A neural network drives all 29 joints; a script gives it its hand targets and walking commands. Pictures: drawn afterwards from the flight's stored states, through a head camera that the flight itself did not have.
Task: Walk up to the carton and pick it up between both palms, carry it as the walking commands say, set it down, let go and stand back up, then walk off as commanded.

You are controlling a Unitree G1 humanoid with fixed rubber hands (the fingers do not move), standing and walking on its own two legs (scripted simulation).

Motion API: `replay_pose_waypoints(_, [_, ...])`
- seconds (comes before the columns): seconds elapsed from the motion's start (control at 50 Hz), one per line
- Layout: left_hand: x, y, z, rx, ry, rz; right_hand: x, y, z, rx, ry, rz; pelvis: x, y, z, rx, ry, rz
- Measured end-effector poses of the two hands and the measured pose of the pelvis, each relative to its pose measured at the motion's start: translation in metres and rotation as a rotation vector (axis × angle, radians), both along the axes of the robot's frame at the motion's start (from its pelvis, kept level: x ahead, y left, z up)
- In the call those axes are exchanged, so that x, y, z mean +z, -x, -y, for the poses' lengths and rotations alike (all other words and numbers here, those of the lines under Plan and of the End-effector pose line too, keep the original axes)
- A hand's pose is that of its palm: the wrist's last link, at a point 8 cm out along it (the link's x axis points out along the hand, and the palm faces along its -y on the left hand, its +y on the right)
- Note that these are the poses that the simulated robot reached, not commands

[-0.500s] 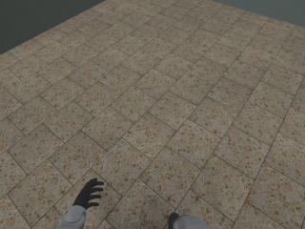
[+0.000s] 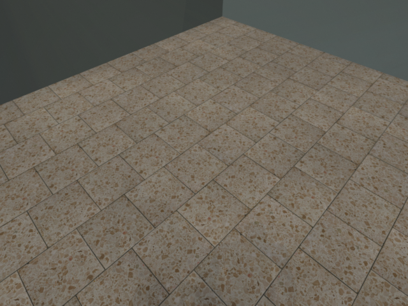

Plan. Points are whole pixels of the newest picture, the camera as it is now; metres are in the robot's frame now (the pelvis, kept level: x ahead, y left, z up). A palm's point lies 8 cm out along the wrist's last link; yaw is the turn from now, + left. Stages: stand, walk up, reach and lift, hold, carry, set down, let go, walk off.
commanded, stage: stand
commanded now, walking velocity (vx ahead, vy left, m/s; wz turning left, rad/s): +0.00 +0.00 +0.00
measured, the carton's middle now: out of the picture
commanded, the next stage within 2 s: walk off in 1.16 s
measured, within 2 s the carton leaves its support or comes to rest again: neither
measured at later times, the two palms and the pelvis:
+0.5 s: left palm out of the picture +0.01 +0.23 -0.15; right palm out of the picture +0.00 -0.20 -0.14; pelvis +0.02 +0.02 +0.00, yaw +0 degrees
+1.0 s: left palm out of the picture +0.00 +0.23 -0.15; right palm out of the picture -0.01 -0.18 -0.14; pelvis +0.04 +0.03 +0.00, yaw +0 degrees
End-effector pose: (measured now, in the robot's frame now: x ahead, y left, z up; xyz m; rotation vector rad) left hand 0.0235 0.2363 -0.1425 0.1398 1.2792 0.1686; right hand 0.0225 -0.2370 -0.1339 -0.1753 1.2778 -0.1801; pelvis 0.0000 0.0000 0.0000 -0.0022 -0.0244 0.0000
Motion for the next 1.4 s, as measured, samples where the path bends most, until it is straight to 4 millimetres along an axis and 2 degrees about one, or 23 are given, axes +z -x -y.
replay_pose_waypoints(0.12, [0.0,0.016,-0.006,0.008,-0.005,-0.074,-0.004,0.005,-0.015,-0.011,-0.023,-0.029,0.002,-0.007,-0.008,-0.004,-0.002,0.003])
replay_pose_waypoints(0.22, [0.0,0.022,-0.006,0.012,-0.002,-0.116,-0.007,0.01,-0.024,-0.018,-0.037,-0.059,0.002,-0.012,-0.012,-0.006,-0.001,0.003])
replay_pose_waypoints(0.7, [-0.006,0.019,0.004,0.024,0.032,-0.185,-0.011,0.032,-0.05,-0.05,-0.061,-0.171,0.002,-0.03,-0.022,-0.004,0.003,-0.001])
replay_pose_waypoints(1.22, [-0.008,0.025,0.002,0.038,0.05,-0.221,-0.011,0.036,-0.068,-0.056,-0.074,-0.204,0.001,-0.038,-0.032,0.002,0.004,-0.006])
replay_pose_waypoints(1.4, [-0.01,0.025,-0.001,0.036,0.047,-0.23,-0.011,0.034,-0.069,-0.066,-0.065,-0.189,-0.001,-0.039,-0.034,-0.005,0.0,-0.01])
